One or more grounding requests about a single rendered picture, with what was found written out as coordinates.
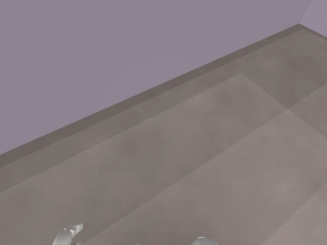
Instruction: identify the left robot hand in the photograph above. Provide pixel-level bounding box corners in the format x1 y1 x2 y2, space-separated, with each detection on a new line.
52 223 84 245

